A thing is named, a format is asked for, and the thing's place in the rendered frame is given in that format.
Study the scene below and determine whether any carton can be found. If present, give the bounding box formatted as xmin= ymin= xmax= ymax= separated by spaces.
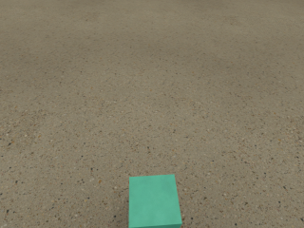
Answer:
xmin=128 ymin=174 xmax=182 ymax=228

